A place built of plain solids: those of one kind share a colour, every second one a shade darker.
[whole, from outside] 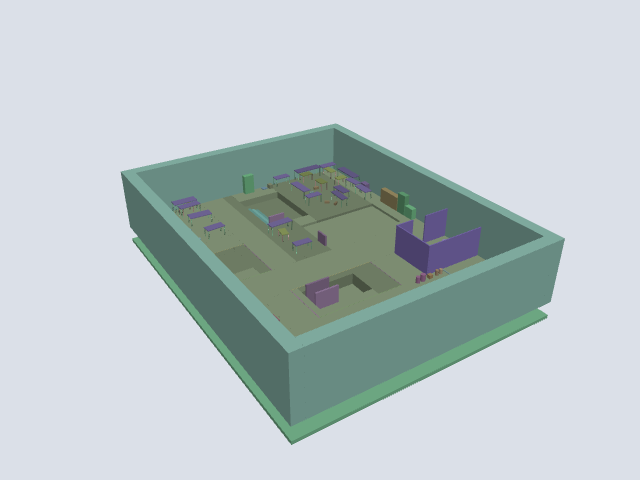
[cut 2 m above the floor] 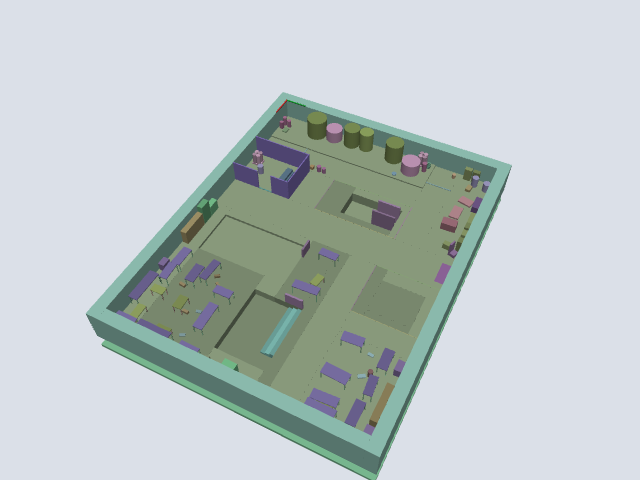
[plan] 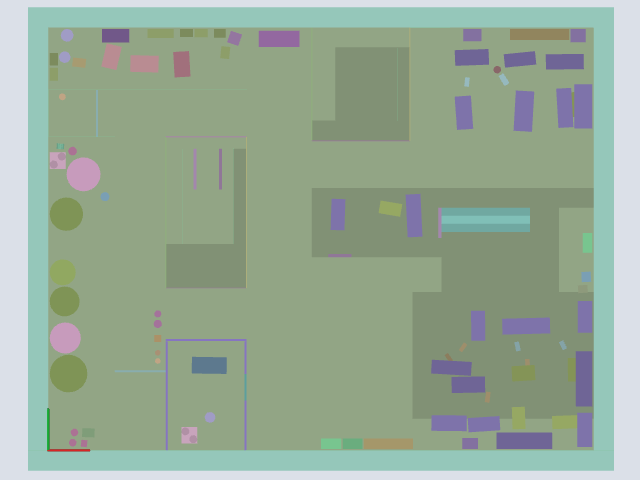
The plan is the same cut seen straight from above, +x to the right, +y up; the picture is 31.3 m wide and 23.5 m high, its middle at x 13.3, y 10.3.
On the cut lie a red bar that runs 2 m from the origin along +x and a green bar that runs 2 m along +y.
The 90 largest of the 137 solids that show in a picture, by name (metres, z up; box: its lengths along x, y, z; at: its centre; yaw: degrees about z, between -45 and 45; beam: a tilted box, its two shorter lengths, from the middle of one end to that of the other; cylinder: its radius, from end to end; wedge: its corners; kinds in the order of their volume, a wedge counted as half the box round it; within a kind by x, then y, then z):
{
 "floor_1": {"box": [3.25, 15.35, 1.12], "at": [1.62, 7.67, -0.44]},
 "floor_2": {"box": [2.5, 15.35, 1.0], "at": [4.5, 7.67, -0.5]},
 "floor_3": {"box": [9.7, 2.3, 1.0], "at": [4.85, 16.5, -0.5]},
 "floor_4": {"box": [9.7, 3.05, 1.0], "at": [4.85, 19.18, -0.5]},
 "floor_5": {"box": [0.8, 4.67, 2.1], "at": [6.15, 12.44, -1.05]},
 "floor_6": {"box": [3.95, 5.45, 1.0], "at": [7.72, 2.73, -0.5]},
 "floor_7": {"box": [3.95, 2.5, 1.0], "at": [7.72, 6.7, -0.5]},
 "floor_8": {"box": [3.95, 2.15, 2.1], "at": [7.72, 9.03, -1.05]},
 "floor_9": {"box": [3.95, 0.58, 2.1], "at": [7.72, 15.06, -1.05]},
 "floor_10": {"box": [2.51, 4.67, 1.13], "at": [7.8, 12.44, -1.53]},
 "floor_11": {"box": [0.64, 4.67, 2.1], "at": [9.38, 12.44, -1.05]},
 "floor_12": {"box": [3.2, 20.7, 1.0], "at": [11.3, 10.35, -0.5]},
 "floor_13": {"box": [0.8, 7.91, 2.1], "at": [13.3, 5.5, -1.05]},
 "floor_14": {"box": [1.15, 3.59, 2.1], "at": [13.47, 17.95, -1.05]},
 "floor_15": {"box": [4.8, 1.0, 2.1], "at": [15.3, 15.65, -1.05]},
 "floor_16": {"box": [4.8, 0.96, 2.1], "at": [15.3, 20.22, -1.05]},
 "floor_17": {"box": [3.05, 3.59, 2.1], "at": [15.57, 17.95, -1.05]},
 "floor_18": {"box": [4.13, 7.91, 1.87], "at": [15.77, 5.5, -1.17]},
 "floor_19": {"box": [6.35, 2.42, 2.1], "at": [16.07, 10.67, -1.05]},
 "floor_20": {"box": [0.6, 3.59, 2.1], "at": [17.4, 17.95, -1.05]},
 "floor_21": {"box": [1.42, 1.71, 2.1], "at": [18.54, 8.61, -1.05]},
 "floor_22": {"box": [2.0, 5.55, 1.0], "at": [18.7, 17.93, -0.5]},
 "floor_23": {"box": [13.8, 1.55, 2.1], "at": [19.8, 0.78, -1.05]},
 "floor_24": {"box": [13.8, 0.97, 2.1], "at": [19.8, 12.37, -1.05]},
 "floor_25": {"box": [13.8, 2.3, 1.0], "at": [19.8, 14.0, -0.5]},
 "floor_26": {"box": [5.75, 4.13, 1.44], "at": [22.12, 9.81, -1.38]},
 "floor_27": {"box": [8.87, 6.2, 2.1], "at": [22.27, 4.65, -1.05]},
 "floor_28": {"box": [7.0, 5.55, 1.0], "at": [23.2, 17.93, -0.5]},
 "floor_29": {"box": [1.7, 4.13, 2.1], "at": [25.85, 9.81, -1.05]},
 "wall_1": {"box": [1.0, 20.7, 5.5], "at": [-0.5, 10.35, 1.75]},
 "wall_2": {"box": [28.7, 1.0, 5.5], "at": [13.35, -0.5, 1.75]},
 "wall_3": {"box": [28.7, 1.0, 5.5], "at": [13.35, 21.2, 1.75]},
 "wall_4": {"box": [1.0, 20.7, 5.5], "at": [27.2, 10.35, 1.75]},
 "floor_base_1": {"box": [28.7, 22.7, 0.3], "at": [13.35, 10.35, -2.35]},
 "vat_1": {"cylinder": 0.64, "from": [0.7, 8.72, 0.12], "to": [0.7, 8.72, 2.26]},
 "vat_2": {"cylinder": 0.73, "from": [0.8, 7.29, 0.12], "to": [0.8, 7.29, 2.0]},
 "vat_3": {"cylinder": 0.81, "from": [0.89, 11.57, 0.12], "to": [0.89, 11.57, 2.73]},
 "vat_4": {"cylinder": 0.92, "from": [0.99, 3.76, 0.12], "to": [0.99, 3.76, 2.65]},
 "tank_low_1": {"cylinder": 0.76, "from": [0.83, 5.5, 0.12], "to": [0.83, 5.5, 1.31]},
 "tank_low_2": {"cylinder": 0.83, "from": [1.72, 13.52, 0.12], "to": [1.72, 13.52, 1.3]},
 "bar_rack_1": {"box": [2.42, 0.52, 1.33], "at": [16.65, 0.33, 0.67]},
 "bar_rack_2": {"box": [2.9, 0.54, 1.38], "at": [24.06, 20.36, 0.69]},
 "part_1": {"box": [0.1, 5.35, 2.65], "at": [5.8, 2.67, 1.27]},
 "part_2": {"box": [3.95, 0.1, 2.65], "at": [7.72, 5.4, 1.27]},
 "part_3": {"box": [0.1, 2.44, 2.65], "at": [9.65, 1.22, 1.27]},
 "part_4": {"box": [0.1, 1.61, 2.65], "at": [9.65, 4.54, 1.27]},
 "tool_cabinet_1": {"box": [1.0, 0.51, 1.01], "at": [13.85, 0.33, 0.51]},
 "tool_cabinet_2": {"box": [0.97, 0.51, 1.89], "at": [14.89, 0.33, 0.94]},
 "tool_cabinet_3": {"box": [0.47, 0.98, 1.83], "at": [26.39, 10.16, 0.92]},
 "crate_stack_1": {"box": [0.4, 0.62, 1.16], "at": [0.27, 19.15, 0.58]},
 "crate_stack_2": {"box": [0.41, 0.64, 1.19], "at": [0.28, 18.42, 0.59]},
 "crate_stack_3": {"box": [1.28, 0.44, 0.93], "at": [5.5, 20.41, 0.47]},
 "crate_stack_4": {"box": [0.65, 0.39, 1.29], "at": [6.76, 20.43, 0.65]},
 "crate_stack_5": {"box": [0.66, 0.4, 1.13], "at": [7.48, 20.43, 0.56]},
 "crate_stack_6": {"box": [0.58, 0.43, 1.18], "at": [8.4, 20.41, 0.59]},
 "crate_stack_7": {"box": [0.44, 0.6, 0.54], "at": [8.66, 19.47, 0.27], "yaw": -5.7},
 "tread_1": {"box": [4.33, 0.4, 0.17], "at": [21.41, 10.89, -0.58]},
 "tread_2": {"box": [4.33, 0.4, 0.33], "at": [21.41, 11.29, -0.5]},
 "tread_3": {"box": [4.33, 0.4, 0.5], "at": [21.41, 11.68, -0.41]},
 "rail_1": {"box": [0.16, 2.0, 1.97], "at": [7.18, 13.77, 0.02]},
 "rail_2": {"box": [0.16, 2.0, 1.97], "at": [8.43, 13.77, 0.02]},
 "rail_3": {"box": [1.14, 0.16, 0.95], "at": [14.27, 9.54, 0.47]},
 "rail_4": {"box": [0.16, 1.49, 1.0], "at": [19.17, 11.14, 0.5]},
 "offcut_bin_1": {"box": [0.77, 0.54, 0.76], "at": [20.65, 0.34, 0.38]},
 "offcut_bin_2": {"box": [0.89, 0.6, 0.78], "at": [20.76, 20.33, 0.39]},
 "offcut_bin_3": {"box": [0.75, 0.65, 0.72], "at": [25.94, 20.3, 0.36]},
 "keg_stack_1": {"cylinder": 0.2, "from": [0.27, 14.0, 0.26], "to": [0.27, 14.0, 1.26]},
 "keg_stack_2": {"cylinder": 0.2, "from": [0.27, 14.39, 0.26], "to": [0.27, 14.39, 1.26]},
 "keg_stack_3": {"box": [0.78, 0.82, 0.19], "at": [0.46, 14.19, 0.17]},
 "keg_stack_4": {"cylinder": 0.2, "from": [0.66, 14.0, 0.26], "to": [0.66, 14.0, 1.26]},
 "keg_stack_5": {"cylinder": 0.2, "from": [0.66, 14.39, 0.26], "to": [0.66, 14.39, 1.26]},
 "keg_stack_6": {"cylinder": 0.19, "from": [6.71, 0.55, 0.14], "to": [6.71, 0.55, 1.12]},
 "keg_stack_7": {"box": [0.77, 0.82, 0.19], "at": [6.9, 0.74, 0.05]},
 "keg_stack_8": {"cylinder": 0.19, "from": [7.1, 0.55, 0.14], "to": [7.1, 0.55, 1.12]},
 "keg_stack_9": {"cylinder": 0.19, "from": [7.1, 0.93, 0.14], "to": [7.1, 0.93, 1.12]},
 "cask_row_1": {"box": [1.71, 0.82, 0.6], "at": [7.88, 4.16, 0.3], "yaw": -0.8},
 "cask_row_2": {"box": [1.71, 0.51, 0.23], "at": [7.88, 4.16, 0.71], "yaw": -0.8},
 "pallet_load_1": {"box": [0.78, 1.25, 0.73], "at": [6.54, 18.9, 0.36], "yaw": 3.3},
 "workbench_top_1": {"box": [0.91, 1.98, 0.06], "at": [23.28, 16.61, 0.79], "yaw": -3.3},
 "workbench_top_2": {"box": [2.73, 0.81, 0.07], "at": [23.3, 0.47, 0.94]},
 "workbench_top_3": {"box": [2.34, 0.78, 0.07], "at": [23.39, 6.09, 0.75], "yaw": 1.5},
 "workbench_top_4": {"box": [0.88, 2.17, 0.06], "at": [26.19, 16.85, 0.97]},
 "workbench_top_5": {"box": [0.81, 2.71, 0.07], "at": [26.23, 3.5, 0.97]},
 "barrel_1": {"cylinder": 0.28, "from": [0.8, 19.25, 0.0], "to": [0.8, 19.25, 0.96]},
 "barrel_2": {"cylinder": 0.31, "from": [0.92, 20.32, 0.0], "to": [0.92, 20.32, 0.82]},
 "barrel_3": {"cylinder": 0.26, "from": [7.92, 1.61, 0.0], "to": [7.92, 1.61, 0.83]},
 "sack_pile_1": {"box": [1.33, 0.66, 0.61], "at": [3.29, 20.3, 0.3]},
 "pallet_1": {"box": [0.76, 1.17, 0.2], "at": [3.09, 19.27, 0.05], "yaw": -13.3},
 "pallet_2": {"box": [1.38, 0.82, 0.16], "at": [4.71, 18.92, 0.08], "yaw": -1.5},
 "bin_1": {"cylinder": 0.21, "from": [1.18, 14.65, 0.12], "to": [1.18, 14.65, 1.03]}
}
